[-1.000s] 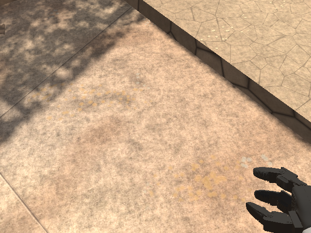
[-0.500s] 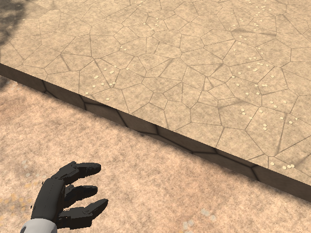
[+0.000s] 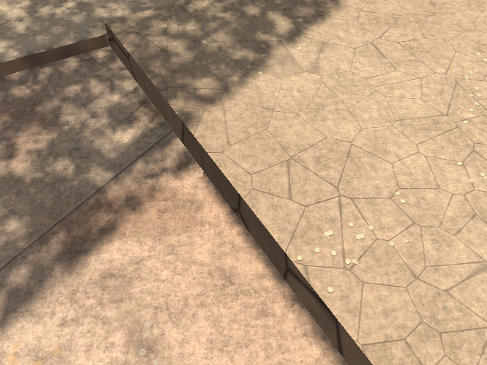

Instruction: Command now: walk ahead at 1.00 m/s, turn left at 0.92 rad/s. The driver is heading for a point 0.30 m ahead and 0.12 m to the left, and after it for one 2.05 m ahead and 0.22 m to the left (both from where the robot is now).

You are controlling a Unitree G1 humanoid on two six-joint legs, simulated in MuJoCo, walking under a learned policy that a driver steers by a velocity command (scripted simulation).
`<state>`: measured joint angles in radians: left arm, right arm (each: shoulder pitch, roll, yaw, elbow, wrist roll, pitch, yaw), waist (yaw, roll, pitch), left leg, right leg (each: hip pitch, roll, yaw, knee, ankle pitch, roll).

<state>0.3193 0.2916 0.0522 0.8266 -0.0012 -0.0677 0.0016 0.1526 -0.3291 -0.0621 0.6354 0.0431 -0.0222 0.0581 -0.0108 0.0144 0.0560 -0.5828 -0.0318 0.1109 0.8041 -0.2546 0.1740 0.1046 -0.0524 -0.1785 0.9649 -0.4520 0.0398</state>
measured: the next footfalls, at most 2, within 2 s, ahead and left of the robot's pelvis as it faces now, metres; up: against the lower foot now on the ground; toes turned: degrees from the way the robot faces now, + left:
right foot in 0.38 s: +0.59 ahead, -0.05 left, +0.00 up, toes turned +32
left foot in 0.78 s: +0.44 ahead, +0.12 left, +0.00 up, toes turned +17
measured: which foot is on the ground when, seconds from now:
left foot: down 0.00-0.38, up 0.40-0.76, down 0.78-1.00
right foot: up 0.00-0.36, down 0.38-0.80, up 0.82-1.00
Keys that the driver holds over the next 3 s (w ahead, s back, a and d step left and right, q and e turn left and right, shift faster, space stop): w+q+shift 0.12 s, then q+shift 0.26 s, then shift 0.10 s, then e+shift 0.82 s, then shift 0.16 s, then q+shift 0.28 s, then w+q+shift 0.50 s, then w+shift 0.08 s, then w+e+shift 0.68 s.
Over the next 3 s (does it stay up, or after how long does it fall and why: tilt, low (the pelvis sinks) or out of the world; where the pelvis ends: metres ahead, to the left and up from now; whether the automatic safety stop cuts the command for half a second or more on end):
stays up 1.16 0.36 0.03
